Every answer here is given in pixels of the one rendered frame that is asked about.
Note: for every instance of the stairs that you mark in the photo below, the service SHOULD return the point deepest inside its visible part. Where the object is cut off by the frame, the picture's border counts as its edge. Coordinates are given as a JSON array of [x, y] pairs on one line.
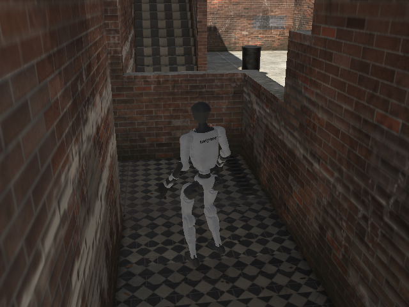
[[163, 36]]

